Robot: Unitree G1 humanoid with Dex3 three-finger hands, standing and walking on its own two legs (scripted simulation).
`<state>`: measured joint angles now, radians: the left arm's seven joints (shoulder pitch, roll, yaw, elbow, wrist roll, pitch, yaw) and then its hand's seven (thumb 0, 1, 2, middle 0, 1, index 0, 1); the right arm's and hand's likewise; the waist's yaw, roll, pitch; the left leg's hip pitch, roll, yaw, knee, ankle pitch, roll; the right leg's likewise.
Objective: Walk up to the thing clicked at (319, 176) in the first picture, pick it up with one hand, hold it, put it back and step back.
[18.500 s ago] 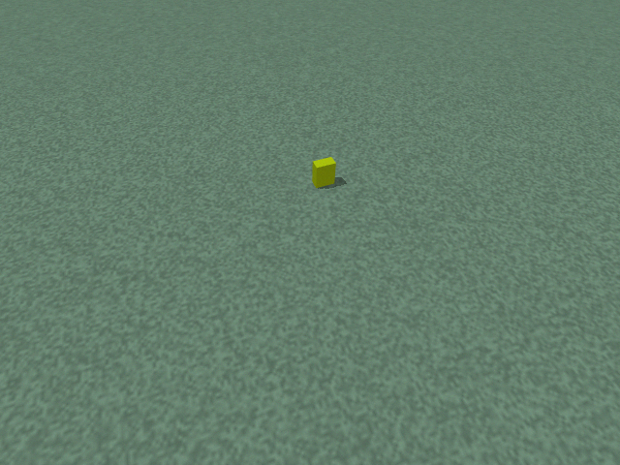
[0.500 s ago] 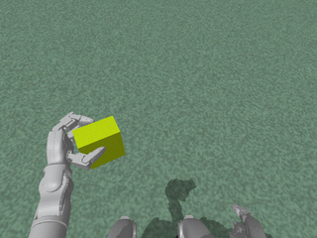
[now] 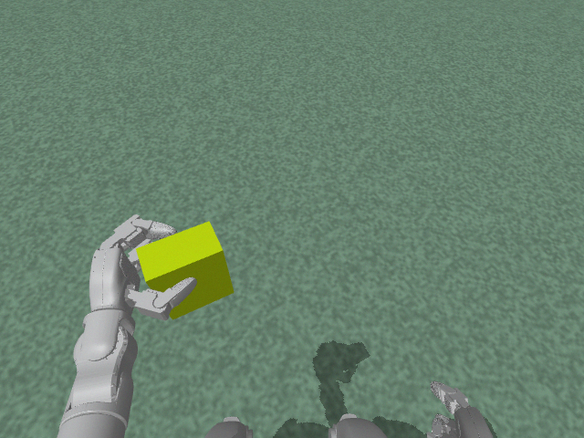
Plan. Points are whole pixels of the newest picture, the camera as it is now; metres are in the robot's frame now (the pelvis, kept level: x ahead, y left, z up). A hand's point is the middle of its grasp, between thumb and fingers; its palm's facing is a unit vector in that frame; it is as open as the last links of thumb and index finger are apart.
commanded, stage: hold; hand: left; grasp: from the side
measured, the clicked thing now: (190, 272) +0.34 +0.15 +0.01
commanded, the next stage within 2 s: none
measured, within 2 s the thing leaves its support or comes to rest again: neither
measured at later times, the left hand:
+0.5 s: hand (158, 265) +0.33 +0.18 +0.06, palm faces +0.12 -0.99 +0.00, open 9.5 cm
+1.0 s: hand (154, 272) +0.32 +0.18 +0.06, palm faces +0.10 -1.00 -0.01, open 9.5 cm
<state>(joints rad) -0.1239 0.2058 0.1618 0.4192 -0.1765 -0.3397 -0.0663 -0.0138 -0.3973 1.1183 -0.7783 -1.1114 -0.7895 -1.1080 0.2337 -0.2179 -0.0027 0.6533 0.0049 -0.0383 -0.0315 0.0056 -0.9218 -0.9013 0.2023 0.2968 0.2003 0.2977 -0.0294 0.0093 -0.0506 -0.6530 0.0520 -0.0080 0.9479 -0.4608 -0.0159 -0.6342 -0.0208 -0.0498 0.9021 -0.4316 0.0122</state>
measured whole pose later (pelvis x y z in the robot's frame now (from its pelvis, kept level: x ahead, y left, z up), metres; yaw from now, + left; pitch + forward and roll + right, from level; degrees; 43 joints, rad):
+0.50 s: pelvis +0.00 +0.00 +0.01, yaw +0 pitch +7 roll -1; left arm -0.11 0.19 0.15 0.41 -0.17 -0.34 -0.06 -0.01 -0.38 1.07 -0.80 -1.08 -0.81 -1.08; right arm 0.22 -0.21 0.00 0.66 0.00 -0.03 -0.03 0.01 -0.93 -0.90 0.20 0.30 0.20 0.30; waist -0.02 0.01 -0.03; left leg -0.56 0.05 0.00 0.87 -0.43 -0.02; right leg -0.54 -0.02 -0.05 0.83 -0.40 0.01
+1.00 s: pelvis +0.00 +0.01 +0.02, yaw +0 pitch +6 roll -2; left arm -0.09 0.19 0.14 0.41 -0.17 -0.34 -0.07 -0.01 -0.37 1.07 -0.79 -1.09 -0.80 -1.08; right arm 0.23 -0.21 -0.01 0.66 0.01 -0.04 -0.02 0.01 -0.93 -0.90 0.20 0.30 0.20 0.30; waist -0.01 0.00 -0.02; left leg -0.52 0.04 0.00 0.84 -0.42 -0.01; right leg -0.50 -0.03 -0.04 0.79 -0.39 0.02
